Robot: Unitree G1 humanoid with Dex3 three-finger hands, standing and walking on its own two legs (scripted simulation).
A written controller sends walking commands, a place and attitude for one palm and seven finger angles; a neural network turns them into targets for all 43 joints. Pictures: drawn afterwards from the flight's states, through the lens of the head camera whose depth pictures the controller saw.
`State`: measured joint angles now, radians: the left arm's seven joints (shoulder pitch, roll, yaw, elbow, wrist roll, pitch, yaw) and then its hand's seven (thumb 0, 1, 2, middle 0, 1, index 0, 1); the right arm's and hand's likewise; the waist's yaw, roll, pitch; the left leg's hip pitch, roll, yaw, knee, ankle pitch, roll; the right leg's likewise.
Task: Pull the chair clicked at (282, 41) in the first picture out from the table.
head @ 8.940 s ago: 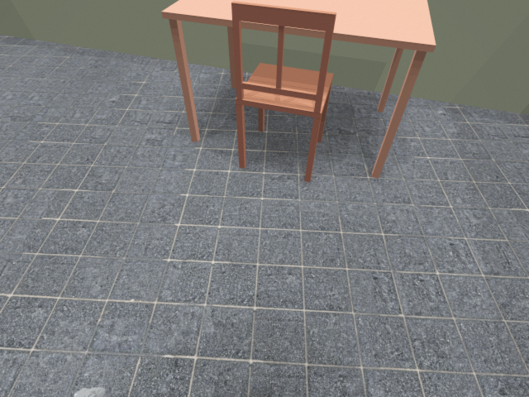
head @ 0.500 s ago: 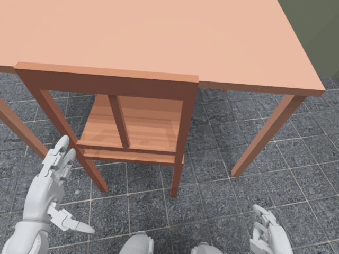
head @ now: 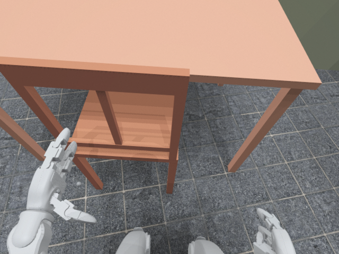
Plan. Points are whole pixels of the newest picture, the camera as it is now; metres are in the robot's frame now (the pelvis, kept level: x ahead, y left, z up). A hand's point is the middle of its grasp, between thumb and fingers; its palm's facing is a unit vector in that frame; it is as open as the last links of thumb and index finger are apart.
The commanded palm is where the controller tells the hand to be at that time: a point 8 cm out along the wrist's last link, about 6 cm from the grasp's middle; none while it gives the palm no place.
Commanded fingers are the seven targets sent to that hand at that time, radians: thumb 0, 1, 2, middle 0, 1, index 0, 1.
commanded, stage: aim the fingers beside a spindle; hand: left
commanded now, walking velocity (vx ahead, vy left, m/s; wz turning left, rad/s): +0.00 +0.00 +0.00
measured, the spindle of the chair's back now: (111, 120) +0.47 +0.18 -0.02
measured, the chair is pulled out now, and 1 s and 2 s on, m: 0.00 0.00 0.00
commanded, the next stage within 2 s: push the fingers through the gap in 1.52 s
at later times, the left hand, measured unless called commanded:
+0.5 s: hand (94, 172) +0.30 +0.19 +0.01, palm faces -0.04 -1.00 -0.03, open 16.9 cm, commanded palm +0.28 +0.24 +0.02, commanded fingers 0.00 -0.50 0.30 -0.06 -0.08 -0.06 -0.08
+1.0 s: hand (108, 163) +0.33 +0.16 -0.01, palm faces -0.04 -1.00 -0.04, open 16.9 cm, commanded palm +0.30 +0.22 +0.00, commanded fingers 0.00 -0.50 0.30 -0.06 -0.08 -0.06 -0.08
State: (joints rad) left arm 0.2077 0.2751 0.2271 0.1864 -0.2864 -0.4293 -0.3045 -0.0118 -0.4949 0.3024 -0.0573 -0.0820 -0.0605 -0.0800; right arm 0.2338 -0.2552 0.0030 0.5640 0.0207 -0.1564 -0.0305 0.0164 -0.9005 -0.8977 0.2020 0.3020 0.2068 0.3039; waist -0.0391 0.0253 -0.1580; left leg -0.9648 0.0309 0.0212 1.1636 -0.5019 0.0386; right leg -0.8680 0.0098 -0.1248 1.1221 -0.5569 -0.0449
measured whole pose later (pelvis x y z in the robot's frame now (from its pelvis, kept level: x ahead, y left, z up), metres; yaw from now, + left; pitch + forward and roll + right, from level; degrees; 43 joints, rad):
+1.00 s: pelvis +0.00 +0.01 -0.03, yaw -1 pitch +23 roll -2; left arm -0.07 0.22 0.13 0.36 -0.18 -0.45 -0.15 -0.01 -0.50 0.30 -0.06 -0.08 -0.06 -0.08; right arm 0.21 -0.25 0.00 0.56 0.00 -0.04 0.01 0.01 -0.90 -0.90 0.20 0.30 0.21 0.30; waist -0.05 0.02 -0.17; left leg -1.14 0.03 0.04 1.29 -0.54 0.05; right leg -1.06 0.00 -0.10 1.26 -0.60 -0.04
